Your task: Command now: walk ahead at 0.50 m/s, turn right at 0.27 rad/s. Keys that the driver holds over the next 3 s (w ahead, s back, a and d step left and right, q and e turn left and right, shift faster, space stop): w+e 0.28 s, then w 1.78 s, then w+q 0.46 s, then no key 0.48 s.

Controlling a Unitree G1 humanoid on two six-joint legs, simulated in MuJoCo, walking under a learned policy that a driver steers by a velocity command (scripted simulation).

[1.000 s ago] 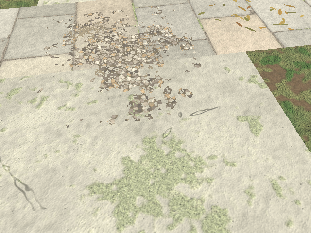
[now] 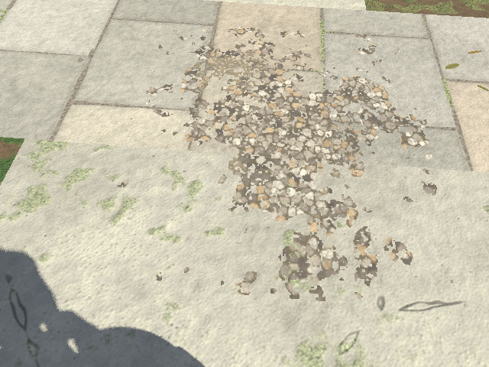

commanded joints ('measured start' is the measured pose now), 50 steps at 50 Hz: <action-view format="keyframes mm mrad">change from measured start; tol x32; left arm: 1 -77 105 23 -100 -2 -20 -22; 5 368 270 86 -18 -2 3 -1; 29 433 58 16 -98 1 29 44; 50 -93 84 19 -241 0 5 -2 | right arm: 1 12 -164 -35 -39 -4 8 -11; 23 -392 -96 0 -295 3 -57 25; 30 111 -208 -56 -192 13 -48 27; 50 69 -198 -38 -97 26 5 11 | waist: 1 30 131 -14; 5 144 -260 -402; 15 57 7 -17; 27 44 -60 -91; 29 -4 303 -366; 50 -13 130 45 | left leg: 1 93 323 -39 126 971 77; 3 -18 267 22 453 1137 31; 5 -685 -5 -2 1133 -113 -89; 6 -816 56 -132 1193 -126 -60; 25 -562 117 -18 231 324 -56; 29 305 465 -564 184 199 245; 36 -201 314 -293 -51 274 160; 50 -55 344 -137 0 447 101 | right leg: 1 24 55 -42 -8 -135 -53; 3 405 93 -36 -45 -82 -114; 6 1059 -272 779 -229 -331 -335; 14 391 -90 322 -346 75 -251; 27 546 -70 301 -22 205 -97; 31 -187 64 182 762 -548 22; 50 23 3 23 -23 -105 19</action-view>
